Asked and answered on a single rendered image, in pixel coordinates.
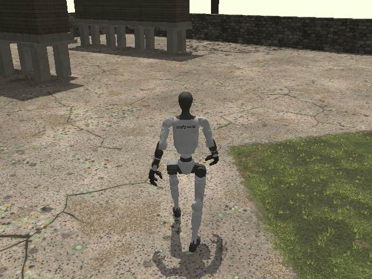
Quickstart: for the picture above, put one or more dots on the robot left forearm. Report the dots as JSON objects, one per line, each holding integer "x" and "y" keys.
{"x": 157, "y": 158}

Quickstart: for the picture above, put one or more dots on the right robot upper arm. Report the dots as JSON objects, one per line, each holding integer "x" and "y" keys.
{"x": 203, "y": 122}

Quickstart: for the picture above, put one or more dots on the robot torso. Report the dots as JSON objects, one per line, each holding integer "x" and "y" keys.
{"x": 185, "y": 135}

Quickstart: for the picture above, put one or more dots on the right robot shin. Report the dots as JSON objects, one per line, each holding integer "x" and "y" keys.
{"x": 196, "y": 222}

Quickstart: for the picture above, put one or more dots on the left robot hand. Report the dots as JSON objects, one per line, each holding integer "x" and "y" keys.
{"x": 152, "y": 177}

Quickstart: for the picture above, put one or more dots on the robot right forearm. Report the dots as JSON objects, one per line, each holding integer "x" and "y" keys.
{"x": 213, "y": 150}

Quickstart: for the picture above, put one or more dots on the left robot upper arm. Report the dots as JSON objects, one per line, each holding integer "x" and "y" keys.
{"x": 168, "y": 122}

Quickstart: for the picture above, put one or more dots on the right robot hand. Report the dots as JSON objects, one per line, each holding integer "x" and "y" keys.
{"x": 216, "y": 159}

